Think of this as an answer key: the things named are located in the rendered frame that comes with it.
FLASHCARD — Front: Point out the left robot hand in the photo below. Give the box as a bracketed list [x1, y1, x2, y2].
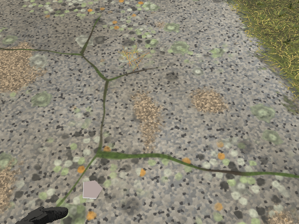
[15, 206, 68, 224]

